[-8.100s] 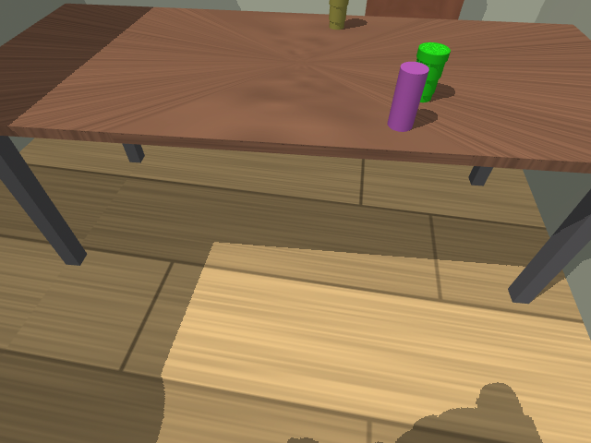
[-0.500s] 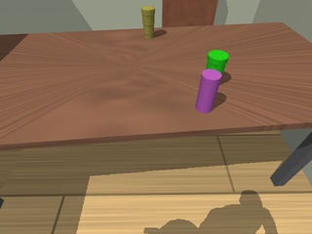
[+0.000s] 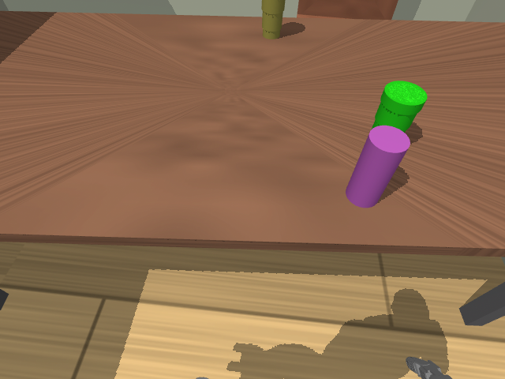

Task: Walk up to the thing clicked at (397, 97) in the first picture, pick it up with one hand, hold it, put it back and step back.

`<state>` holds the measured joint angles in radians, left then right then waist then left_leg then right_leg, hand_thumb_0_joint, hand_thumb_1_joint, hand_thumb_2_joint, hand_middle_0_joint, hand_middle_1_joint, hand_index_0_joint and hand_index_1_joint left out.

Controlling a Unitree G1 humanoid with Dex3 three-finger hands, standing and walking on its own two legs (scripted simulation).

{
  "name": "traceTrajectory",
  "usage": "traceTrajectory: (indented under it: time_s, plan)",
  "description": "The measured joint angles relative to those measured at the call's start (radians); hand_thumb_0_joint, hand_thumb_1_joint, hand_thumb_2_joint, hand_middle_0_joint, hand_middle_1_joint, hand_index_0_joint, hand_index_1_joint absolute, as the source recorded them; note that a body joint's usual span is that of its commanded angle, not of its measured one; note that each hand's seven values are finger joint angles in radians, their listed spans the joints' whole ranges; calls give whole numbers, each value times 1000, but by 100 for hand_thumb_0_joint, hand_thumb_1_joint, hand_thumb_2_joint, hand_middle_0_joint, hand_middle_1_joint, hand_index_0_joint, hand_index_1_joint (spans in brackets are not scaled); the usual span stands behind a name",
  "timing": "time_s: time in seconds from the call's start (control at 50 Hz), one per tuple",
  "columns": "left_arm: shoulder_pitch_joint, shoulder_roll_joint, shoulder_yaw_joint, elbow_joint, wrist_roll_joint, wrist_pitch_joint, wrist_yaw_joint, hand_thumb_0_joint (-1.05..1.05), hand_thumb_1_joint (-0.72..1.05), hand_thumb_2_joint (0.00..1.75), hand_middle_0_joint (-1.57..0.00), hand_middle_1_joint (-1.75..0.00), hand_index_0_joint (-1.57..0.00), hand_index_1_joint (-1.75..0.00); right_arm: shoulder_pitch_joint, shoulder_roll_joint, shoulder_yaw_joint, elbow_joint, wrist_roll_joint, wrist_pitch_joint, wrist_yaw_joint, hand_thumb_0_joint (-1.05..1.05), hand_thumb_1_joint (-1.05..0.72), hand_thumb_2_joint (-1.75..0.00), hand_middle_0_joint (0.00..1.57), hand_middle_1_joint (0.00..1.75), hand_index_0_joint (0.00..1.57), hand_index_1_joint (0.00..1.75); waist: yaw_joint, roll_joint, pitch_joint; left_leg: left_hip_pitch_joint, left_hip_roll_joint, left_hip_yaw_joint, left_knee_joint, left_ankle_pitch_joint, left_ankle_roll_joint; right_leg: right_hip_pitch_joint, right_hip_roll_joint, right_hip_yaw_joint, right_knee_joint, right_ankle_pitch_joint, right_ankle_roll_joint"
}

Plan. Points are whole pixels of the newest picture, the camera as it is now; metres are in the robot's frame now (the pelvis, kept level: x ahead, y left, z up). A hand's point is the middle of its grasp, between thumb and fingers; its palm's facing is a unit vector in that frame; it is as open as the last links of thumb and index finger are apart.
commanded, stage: walk up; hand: right
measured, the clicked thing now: (374, 169) +0.47 -0.20 +0.05
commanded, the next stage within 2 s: stand in 1.62 s
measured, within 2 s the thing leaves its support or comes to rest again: neither
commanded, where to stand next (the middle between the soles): +0.05 +0.02 m, yaw +0 degrees
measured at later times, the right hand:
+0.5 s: hand out of the picture +0.12 -0.24 -0.15, palm faces -0.08 +0.93 -0.36, open 7.4 cm
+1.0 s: hand out of the picture +0.11 -0.22 -0.13, palm faces -0.05 +0.94 -0.33, open 7.4 cm
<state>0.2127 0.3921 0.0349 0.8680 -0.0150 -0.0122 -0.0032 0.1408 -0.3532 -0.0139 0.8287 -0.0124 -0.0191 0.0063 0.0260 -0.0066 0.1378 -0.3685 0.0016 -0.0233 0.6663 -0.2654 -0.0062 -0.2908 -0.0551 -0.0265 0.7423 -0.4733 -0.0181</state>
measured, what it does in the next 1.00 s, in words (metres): steps on the spot: right foot, then left foot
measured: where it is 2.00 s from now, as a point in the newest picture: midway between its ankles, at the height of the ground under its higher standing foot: outside the picture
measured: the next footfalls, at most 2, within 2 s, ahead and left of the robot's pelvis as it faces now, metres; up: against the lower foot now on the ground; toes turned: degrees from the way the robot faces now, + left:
right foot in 0.02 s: +0.06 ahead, -0.12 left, +0.00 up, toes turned +1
left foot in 0.30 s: +0.07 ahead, +0.16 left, +0.00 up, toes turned +1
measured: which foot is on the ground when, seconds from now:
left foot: down 0.00-0.06, up 0.08-0.28, down 0.30-1.00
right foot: up 0.00-0.00, down 0.02-1.00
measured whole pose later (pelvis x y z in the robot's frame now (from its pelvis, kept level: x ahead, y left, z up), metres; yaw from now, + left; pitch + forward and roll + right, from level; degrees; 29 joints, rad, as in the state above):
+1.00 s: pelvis +0.00 +0.02 +0.02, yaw +2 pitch -3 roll +0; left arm 0.09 0.37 0.00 1.10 0.00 -0.01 -0.01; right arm 0.06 -0.35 -0.01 1.11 0.00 0.00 0.02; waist 0.01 0.00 0.08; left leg -0.19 0.02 -0.02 0.42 -0.18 -0.02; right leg -0.16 -0.05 0.00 0.40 -0.19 0.04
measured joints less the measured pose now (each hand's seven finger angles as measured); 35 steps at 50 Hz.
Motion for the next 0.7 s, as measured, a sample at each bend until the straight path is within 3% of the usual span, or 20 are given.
traceTrajectory:
  time_s: [0.02, 0.06, 0.12, 0.16, 0.22, 0.28, 0.32, 0.34, 0.42, 0.46, 0.5, 0.54, 0.6, 0.7]
  plan:
    - [-7, -4, 1, 7, 3, -7, 5, 0, 91, 90, -20, -30, -21, -30, -11, -5, 0, 2, 2, 8, 2, 1, -90, -90, 20, 30, 21, 30, -1, 14, 1, -6, 7, -7, 27, -16, -7, 17, 6, -5, -48, 88, 14]
    - [-15, -22, -4, 23, 17, -19, 14, 0, 91, 90, -20, -30, -21, -30, -29, -17, -8, 16, 9, 32, 3, 1, -90, -90, 20, 30, 21, 30, -8, 64, -1, -16, 28, -42, 73, -31, -1, 40, 32, -33, -61, 102, 26]
    - [1, -18, -10, 27, 32, -27, 16, 0, 90, 90, -20, -30, -21, -30, -37, -17, -18, 28, 5, 62, 4, 1, -90, -90, 20, 30, 21, 30, 9, 41, -23, -48, -21, -49, 226, -201, 11, 38, 1, -8, -60, 86, 21]
    - [7, -17, -9, 30, 35, -30, 21, 0, 90, 90, -21, -30, -21, -30, -39, -32, -26, 29, 7, 62, 10, 1, -90, -90, 20, 30, 21, 30, 7, 35, -22, -54, -35, -53, 284, -237, 16, 46, -20, -1, -84, 97, 23]
    - [8, -10, -8, 29, 41, -37, 25, 0, 90, 90, -21, -30, -21, -30, -42, -57, -41, 34, 9, 55, 12, 1, -90, -90, 20, 30, 21, 30, 0, 41, -10, -35, -16, -44, 235, -208, 19, 45, -36, -5, -105, 110, 39]
    - [3, 10, -5, 19, 40, -31, 23, 0, 90, 90, -21, -30, -21, -30, -43, -75, -51, 53, 6, 48, 12, 1, -90, -90, 20, 30, 21, 30, -3, 46, 9, 18, 11, -15, 71, -145, 16, 28, -42, -17, -81, 98, 54]
    - [-12, 36, 0, 19, 30, -17, 21, 0, 90, 90, -21, -30, -21, -30, -44, -64, -56, 76, 0, 36, 9, 1, -90, -90, 20, 30, 21, 30, -5, 14, 30, 62, -6, 7, -39, -24, 0, 5, -68, -12, -14, 67, 59]
    - [-24, 47, 5, 24, 23, -6, 23, 0, 90, 90, -21, -30, -21, -30, -45, -51, -56, 86, -6, 31, 7, 1, -90, -90, 20, 30, 21, 30, 2, -15, 46, 69, -21, 20, -38, -21, -7, -14, -81, 11, 34, 69, 46]
    - [-41, 47, -1, 57, 4, 22, 27, 0, 91, 90, -20, -30, -21, -30, -19, -17, -32, 110, -5, 26, 9, 1, -90, -90, 20, 30, 21, 30, -9, -13, 32, 69, 4, -6, -18, -40, -4, -39, -12, 40, 94, -78, 15]
    - [-34, 44, -3, 69, 1, 17, 19, 1, 91, 90, -20, -30, -21, -30, -14, -5, -19, 122, -5, 33, 9, 1, -90, -90, 20, 30, 21, 30, -7, -20, 10, 69, 12, -3, -15, -44, -11, -19, -2, 32, 20, -15, 7]
    - [-30, 32, -3, 85, 3, 8, 17, 0, 91, 90, -20, -30, -21, -30, -21, -6, -14, 130, 1, 39, 10, 1, -90, -90, 20, 30, 21, 30, -7, -10, 3, 62, 24, -4, 19, -63, -20, 17, 10, 19, -71, 133, 20]
    - [-34, 4, -9, 106, 13, 6, 16, 0, 91, 90, -20, -30, -21, -30, -31, -12, -14, 142, 10, 47, 8, 1, -90, -90, 20, 30, 21, 30, -16, 27, 2, 66, 44, -25, 37, -72, -25, 44, 30, -1, -92, 146, 38]
    - [-28, -16, -25, 129, 24, 8, 6, 0, 91, 90, -20, -30, -21, -30, -41, -9, -15, 156, 13, 50, 9, 1, -90, -90, 20, 30, 21, 30, -16, 23, -26, 80, 25, -17, 8, -72, -7, 43, 15, 11, -98, 141, 47]
    - [-59, -35, -32, 162, 20, 13, -5, 1, 90, 90, -20, -30, -21, -30, -50, -8, -9, 193, 8, 32, 18, 1, -90, -90, 20, 30, 21, 30, -17, 22, -45, 107, 19, -3, -73, -11, -13, 60, 7, 22, -164, 180, 53]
